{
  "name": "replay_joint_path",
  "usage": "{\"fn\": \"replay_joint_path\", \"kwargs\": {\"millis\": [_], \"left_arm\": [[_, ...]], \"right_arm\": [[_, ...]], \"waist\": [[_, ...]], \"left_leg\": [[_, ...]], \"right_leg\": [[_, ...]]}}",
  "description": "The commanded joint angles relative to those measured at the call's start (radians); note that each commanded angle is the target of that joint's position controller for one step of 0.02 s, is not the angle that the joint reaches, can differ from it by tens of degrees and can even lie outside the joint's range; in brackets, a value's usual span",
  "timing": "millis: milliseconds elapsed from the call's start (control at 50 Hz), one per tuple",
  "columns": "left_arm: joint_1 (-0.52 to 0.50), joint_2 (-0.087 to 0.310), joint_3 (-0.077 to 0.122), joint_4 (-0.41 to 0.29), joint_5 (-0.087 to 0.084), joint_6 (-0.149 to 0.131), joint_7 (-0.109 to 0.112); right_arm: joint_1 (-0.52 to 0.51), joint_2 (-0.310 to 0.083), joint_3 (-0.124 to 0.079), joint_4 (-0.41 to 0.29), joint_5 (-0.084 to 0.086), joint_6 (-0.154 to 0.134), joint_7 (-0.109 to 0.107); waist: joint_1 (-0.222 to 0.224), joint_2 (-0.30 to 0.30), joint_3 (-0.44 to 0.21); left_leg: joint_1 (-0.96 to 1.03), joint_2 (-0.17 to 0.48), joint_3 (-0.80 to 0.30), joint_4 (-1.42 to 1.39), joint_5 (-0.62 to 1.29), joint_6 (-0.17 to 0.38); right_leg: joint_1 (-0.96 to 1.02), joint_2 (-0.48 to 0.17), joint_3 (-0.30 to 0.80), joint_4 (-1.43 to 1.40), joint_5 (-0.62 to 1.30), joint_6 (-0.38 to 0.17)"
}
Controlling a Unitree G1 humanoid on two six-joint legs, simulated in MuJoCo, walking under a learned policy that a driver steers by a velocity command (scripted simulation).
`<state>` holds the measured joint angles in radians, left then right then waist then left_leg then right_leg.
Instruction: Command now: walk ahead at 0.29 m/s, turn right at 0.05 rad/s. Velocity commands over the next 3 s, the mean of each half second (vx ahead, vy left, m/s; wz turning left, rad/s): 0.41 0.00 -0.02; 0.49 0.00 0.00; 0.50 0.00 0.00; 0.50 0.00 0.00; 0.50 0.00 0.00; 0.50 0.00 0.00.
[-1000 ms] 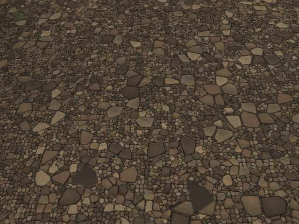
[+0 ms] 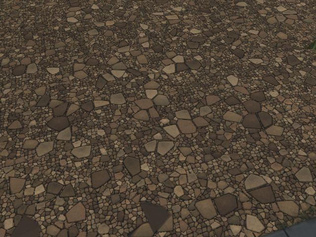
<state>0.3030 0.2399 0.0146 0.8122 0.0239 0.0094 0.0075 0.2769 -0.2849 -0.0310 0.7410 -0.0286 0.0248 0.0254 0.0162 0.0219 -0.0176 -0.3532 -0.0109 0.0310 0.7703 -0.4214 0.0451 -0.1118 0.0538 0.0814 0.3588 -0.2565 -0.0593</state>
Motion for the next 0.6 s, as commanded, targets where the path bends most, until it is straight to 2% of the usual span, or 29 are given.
{"fn": "replay_joint_path", "kwargs": {"millis": [20, 80, 100, 120, 140, 160, 180, 200, 220, 240, 280, 340, 360, 420, 440, 460, 500, 520, 540, 580, 600], "left_arm": [[0.046, 0.168, 0.049, -0.015, -0.003, -0.032, 0.004], [0.02, 0.186, 0.06, -0.013, -0.005, -0.042, -0.003], [0.006, 0.193, 0.064, -0.01, -0.007, -0.043, -0.005], [-0.007, 0.192, 0.065, -0.01, -0.012, -0.041, -0.003], [-0.003, 0.17, 0.06, -0.007, -0.007, -0.042, -0.001], [-0.023, 0.122, 0.046, -0.018, 0.001, -0.049, -0.002], [-0.032, 0.057, 0.026, -0.065, -0.007, -0.057, -0.009], [-0.051, 0.152, 0.05, -0.062, 0.006, -0.053, -0.007], [-0.061, 0.158, 0.055, -0.057, 0.006, -0.054, -0.017], [-0.032, 0.154, 0.054, -0.036, 0.004, -0.056, -0.03], [-0.006, 0.139, 0.051, -0.007, 0.009, -0.052, -0.04], [-0.063, 0.108, 0.04, -0.017, 0.007, -0.041, -0.041], [-0.103, 0.102, 0.035, -0.032, 0.006, -0.038, -0.04], [-0.232, 0.078, 0.021, -0.078, 0.011, -0.038, -0.045], [-0.276, 0.06, 0.017, -0.09, 0.007, -0.038, -0.049], [-0.29, 0.052, 0.012, -0.089, 0.008, -0.036, -0.052], [-0.296, 0.068, 0.014, -0.094, 0.006, -0.027, -0.046], [-0.219, 0.095, 0.028, -0.063, 0.014, -0.027, -0.049], [-0.205, 0.122, 0.036, -0.06, 0.016, -0.032, -0.051], [-0.191, 0.13, 0.042, -0.046, 0.023, -0.041, -0.047], [-0.078, 0.132, 0.053, 0.003, 0.023, -0.043, -0.04]], "right_arm": [[-0.126, -0.074, -0.02, -0.105, -0.001, -0.036, 0.01], [-0.109, -0.068, -0.02, -0.104, 0.008, -0.031, 0.013], [-0.067, -0.063, -0.021, -0.088, 0.009, -0.031, 0.007], [0.016, -0.058, -0.024, -0.055, 0.009, -0.034, 0.0], [0.11, -0.077, -0.033, -0.015, 0.005, -0.041, -0.011], [0.237, -0.133, -0.049, 0.013, -0.004, -0.055, -0.025], [0.32, -0.273, -0.077, 0.009, 0.001, -0.062, -0.03], [0.268, -0.227, -0.068, 0.014, 0.012, -0.056, -0.029], [0.174, -0.18, -0.054, -0.005, 0.013, -0.058, -0.024], [0.123, -0.138, -0.044, -0.013, 0.011, -0.067, -0.017], [0.095, -0.096, -0.028, -0.009, 0.014, -0.084, -0.018], [0.168, -0.088, -0.025, 0.042, 0.023, -0.099, -0.017], [0.185, -0.081, -0.021, 0.056, 0.03, -0.101, -0.017], [0.218, -0.066, -0.012, 0.089, 0.034, -0.1, -0.02], [0.215, -0.075, -0.011, 0.1, 0.037, -0.102, -0.024], [0.229, -0.08, -0.012, 0.116, 0.03, -0.103, -0.024], [0.239, -0.089, -0.014, 0.13, 0.022, -0.105, -0.023], [0.256, -0.112, -0.023, 0.144, 0.01, -0.107, -0.032], [0.225, -0.103, -0.024, 0.139, 0.009, -0.103, -0.039], [0.193, -0.107, -0.026, 0.13, 0.008, -0.092, -0.045], [0.151, -0.101, -0.022, 0.114, 0.003, -0.092, -0.039]], "waist": [[0.036, -0.152, 0.09], [0.012, -0.162, 0.093], [-0.016, -0.149, 0.096], [-0.057, -0.114, 0.089], [-0.096, -0.06, 0.072], [-0.163, 0.079, 0.031], [-0.18, 0.31, -0.036], [-0.132, 0.152, 0.073], [-0.073, 0.086, 0.146], [-0.04, 0.056, 0.142], [-0.016, 0.078, 0.108], [-0.021, 0.067, 0.088], [-0.025, 0.058, 0.089], [-0.048, 0.038, 0.113], [-0.049, 0.049, 0.125], [-0.052, 0.069, 0.111], [-0.049, 0.068, 0.105], [-0.021, 0.1, 0.072], [0.001, 0.047, 0.078], [0.009, 0.02, 0.068], [0.047, 0.009, 0.005]], "left_leg": [[-0.215, 0.027, -0.007, -0.008, 0.022, -0.003], [-0.026, 0.011, 0.019, -0.123, 0.062, 0.008], [0.078, 0.001, 0.032, -0.188, 0.109, 0.014], [0.225, -0.02, 0.05, -0.259, 0.176, 0.015], [0.378, -0.038, 0.035, -0.284, 0.147, 0.013], [0.521, 0.1, -0.149, -0.383, -0.009, 0.032], [0.564, 0.39, -0.646, -0.605, -0.415, 0.12], [0.415, 0.417, -0.756, -0.651, -0.481, 0.17], [0.33, 0.381, -0.65, -0.626, -0.382, 0.169], [0.294, 0.322, -0.54, -0.629, -0.257, 0.15], [0.273, 0.236, -0.362, -0.649, 0.006, 0.12], [0.318, 0.203, -0.241, -0.627, 0.387, 0.13], [0.324, 0.194, -0.206, -0.63, 0.459, 0.132], [0.313, 0.161, -0.136, -0.63, 0.586, 0.129], [0.274, 0.139, -0.104, -0.636, 0.618, 0.121], [0.262, 0.145, -0.093, -0.629, 0.669, 0.121], [0.254, 0.155, -0.074, -0.612, 0.718, 0.118], [0.35, 0.236, -0.108, -0.567, 0.788, 0.141], [0.42, 0.251, -0.105, -0.533, 0.798, 0.147], [0.461, 0.244, -0.086, -0.442, 0.943, 0.15], [0.362, 0.198, -0.02, -0.315, 1.119, 0.133]], "right_leg": [[0.07, -0.25, 0.272, -0.201, -0.181, -0.185], [-0.079, -0.231, 0.215, -0.179, -0.149, -0.163], [-0.149, -0.223, 0.197, -0.151, -0.145, -0.147], [-0.24, -0.206, 0.178, -0.101, -0.159, -0.126], [-0.337, -0.168, 0.154, -0.007, -0.169, -0.105], [-0.451, -0.087, 0.062, 0.243, -0.183, -0.067], [-0.605, 0.035, -0.065, 0.578, -0.299, -0.025], [-0.662, 0.003, 0.026, 0.708, -0.257, -0.036], [-0.662, -0.048, 0.034, 0.737, -0.159, -0.044], [-0.614, -0.081, 0.018, 0.717, -0.089, -0.038], [-0.537, -0.118, -0.016, 0.655, 0.001, -0.014], [-0.56, -0.119, -0.057, 0.626, 0.089, 0.01], [-0.567, -0.124, -0.06, 0.585, 0.123, 0.015], [-0.556, -0.107, -0.101, 0.413, 0.217, 0.029], [-0.5, -0.093, -0.128, 0.333, 0.256, 0.028], [-0.449, -0.079, -0.147, 0.336, 0.274, 0.026], [-0.378, -0.06, -0.165, 0.328, 0.235, 0.02], [-0.415, -0.102, -0.09, 0.46, 0.326, -0.006], [-0.489, -0.125, -0.051, 0.445, 0.288, -0.023], [-0.435, -0.088, -0.083, 0.398, 0.164, -0.052], [-0.223, -0.013, -0.177, 0.443, 0.16, -0.073]]}}
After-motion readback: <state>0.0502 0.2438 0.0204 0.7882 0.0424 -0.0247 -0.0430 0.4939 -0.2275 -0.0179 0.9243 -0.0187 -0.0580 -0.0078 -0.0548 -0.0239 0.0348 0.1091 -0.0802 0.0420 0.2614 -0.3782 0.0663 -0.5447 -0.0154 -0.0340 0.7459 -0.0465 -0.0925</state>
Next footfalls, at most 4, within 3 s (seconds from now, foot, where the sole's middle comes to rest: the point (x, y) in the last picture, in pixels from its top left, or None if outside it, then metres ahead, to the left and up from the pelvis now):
0.16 left None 0.11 0.12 -0.78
0.62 right None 0.36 -0.07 -0.78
1.20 left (138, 211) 0.74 0.16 -0.96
1.64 right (173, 172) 0.98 -0.02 -0.96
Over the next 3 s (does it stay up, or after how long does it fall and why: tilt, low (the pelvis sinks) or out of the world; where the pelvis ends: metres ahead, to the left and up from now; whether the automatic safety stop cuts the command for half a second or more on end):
stays up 1.54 0.05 -0.18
